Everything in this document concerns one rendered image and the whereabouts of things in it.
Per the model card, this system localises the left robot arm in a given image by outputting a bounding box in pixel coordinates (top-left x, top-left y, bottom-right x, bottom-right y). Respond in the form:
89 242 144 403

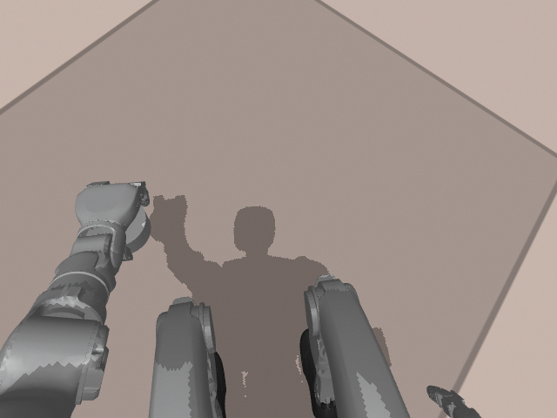
0 221 126 418

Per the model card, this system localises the right robot foot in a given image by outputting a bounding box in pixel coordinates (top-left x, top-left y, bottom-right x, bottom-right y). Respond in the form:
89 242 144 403
300 328 338 418

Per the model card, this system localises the tin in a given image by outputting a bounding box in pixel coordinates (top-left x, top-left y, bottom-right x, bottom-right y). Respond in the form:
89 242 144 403
125 205 151 253

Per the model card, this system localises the right robot hand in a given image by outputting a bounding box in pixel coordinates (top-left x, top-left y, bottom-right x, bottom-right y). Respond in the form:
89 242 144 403
426 386 481 418

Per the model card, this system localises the left robot hand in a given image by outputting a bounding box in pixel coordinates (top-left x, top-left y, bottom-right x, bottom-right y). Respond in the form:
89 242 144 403
75 181 150 261

